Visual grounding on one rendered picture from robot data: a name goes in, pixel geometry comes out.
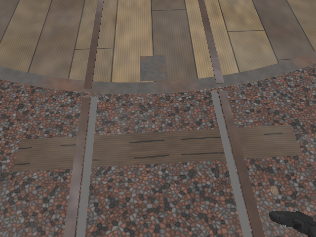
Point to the right robot hand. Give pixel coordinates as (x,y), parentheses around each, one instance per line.
(298,220)

